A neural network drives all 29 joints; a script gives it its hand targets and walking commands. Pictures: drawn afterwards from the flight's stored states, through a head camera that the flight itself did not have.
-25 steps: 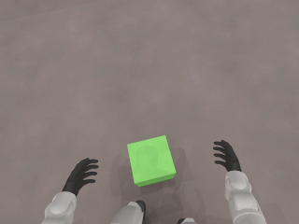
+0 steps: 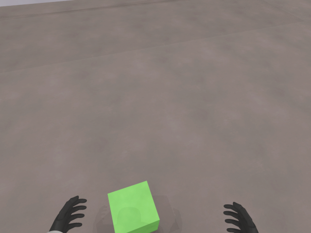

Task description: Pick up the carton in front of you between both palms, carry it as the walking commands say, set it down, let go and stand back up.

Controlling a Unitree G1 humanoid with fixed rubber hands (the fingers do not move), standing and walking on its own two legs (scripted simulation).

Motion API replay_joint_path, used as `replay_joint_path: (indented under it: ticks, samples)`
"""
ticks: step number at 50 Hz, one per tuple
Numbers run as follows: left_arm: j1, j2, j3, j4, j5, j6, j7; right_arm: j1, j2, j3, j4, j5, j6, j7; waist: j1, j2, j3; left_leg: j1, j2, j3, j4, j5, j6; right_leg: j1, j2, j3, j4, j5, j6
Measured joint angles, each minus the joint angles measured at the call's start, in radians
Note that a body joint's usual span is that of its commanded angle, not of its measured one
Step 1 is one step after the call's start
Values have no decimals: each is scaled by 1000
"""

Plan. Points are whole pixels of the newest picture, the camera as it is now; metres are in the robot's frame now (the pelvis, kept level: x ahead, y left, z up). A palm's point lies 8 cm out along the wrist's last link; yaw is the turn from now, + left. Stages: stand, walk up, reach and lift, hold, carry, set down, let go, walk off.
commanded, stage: let go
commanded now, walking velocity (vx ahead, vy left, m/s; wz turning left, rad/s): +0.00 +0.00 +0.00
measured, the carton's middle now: (133, 212) +0.34 +0.10 -0.65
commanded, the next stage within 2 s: stand in 0.32 s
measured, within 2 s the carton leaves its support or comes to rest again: neither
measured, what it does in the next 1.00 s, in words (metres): stands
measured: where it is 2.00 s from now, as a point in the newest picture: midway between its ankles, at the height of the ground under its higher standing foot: outside the picture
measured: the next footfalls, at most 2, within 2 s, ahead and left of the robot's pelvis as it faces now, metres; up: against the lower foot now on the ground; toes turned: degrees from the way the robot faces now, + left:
none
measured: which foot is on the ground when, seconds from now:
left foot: down 0.00-1.00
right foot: down 0.00-1.00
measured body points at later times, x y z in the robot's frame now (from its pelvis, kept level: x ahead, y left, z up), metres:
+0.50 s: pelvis -0.02 +0.03 -0.01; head -0.01 +0.06 +0.44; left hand +0.13 +0.30 -0.11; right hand +0.11 -0.26 -0.09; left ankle +0.00 +0.15 -0.74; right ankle -0.07 -0.11 -0.74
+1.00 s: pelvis +0.00 +0.04 +0.00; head +0.00 +0.07 +0.44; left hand +0.13 +0.33 -0.12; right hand +0.12 -0.26 -0.09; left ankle +0.00 +0.15 -0.74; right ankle -0.07 -0.11 -0.74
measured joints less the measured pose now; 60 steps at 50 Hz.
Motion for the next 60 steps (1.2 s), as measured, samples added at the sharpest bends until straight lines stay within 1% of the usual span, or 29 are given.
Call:
replay_joint_path:
  ticks: [3, 6, 16, 19, 21, 24, 28, 37, 47, 60]
  samples:
    - [-4, 3, 0, -8, 7, 33, 16, 8, -2, 12, 7, 5, 5, -6, -1, 0, -3, 10, -3, -4, 20, -9, 1, 12, -1, -4, 18, -10, 1]
    - [-5, 5, -4, -20, 11, 62, 22, -5, 1, 16, 13, 2, 20, -7, 0, 1, 3, 17, -6, -6, 37, -14, 4, 23, -3, -6, 30, -14, 3]
    - [-4, 10, -13, -66, 20, 143, 22, -42, 9, 3, 6, -15, 76, 11, -2, 6, 57, 47, -22, -5, 63, -10, 24, 67, -18, -8, 31, -1, 23]
    - [-18, 38, -17, 15, 22, 68, 47, -49, -13, 9, 85, -47, 46, -11, -1, -5, 21, -8, -23, -2, 98, -20, 29, 14, -18, -5, 59, -8, 30]
    - [-20, 64, -6, 72, 29, 22, 55, -47, -36, 1, 139, -60, 26, -21, -2, -18, 5, -38, -23, 3, 120, -31, 32, -15, -18, -1, 79, -16, 33]
    - [-11, 97, 11, 141, 33, -24, 51, -38, -72, -17, 197, -63, 7, -26, -5, -33, -6, -63, -22, 10, 143, -46, 36, -40, -18, 6, 96, -25, 37]
    - [4, 124, 15, 215, 34, -57, 50, -39, -106, -32, 246, -56, -4, -28, -10, -42, -6, -69, -21, 16, 152, -58, 42, -41, -18, 11, 90, -28, 41]
    - [-14, 138, -5, 314, 27, -84, 67, -76, -116, -16, 316, -50, -14, -42, -13, -41, -5, -48, -22, 24, 144, -71, 50, -8, -23, 14, 51, -24, 49]
    - [-38, 145, -14, 369, 23, -92, 73, -102, -110, 1, 376, -46, -18, -48, -10, -32, -6, -21, -27, 26, 125, -68, 55, 23, -32, 12, 23, -17, 54]
    - [-36, 159, -20, 435, 21, -96, 71, -115, -132, 0, 448, -40, -22, -45, -7, -26, 0, 3, -27, 21, 85, -37, 54, 50, -35, 2, -16, 12, 53]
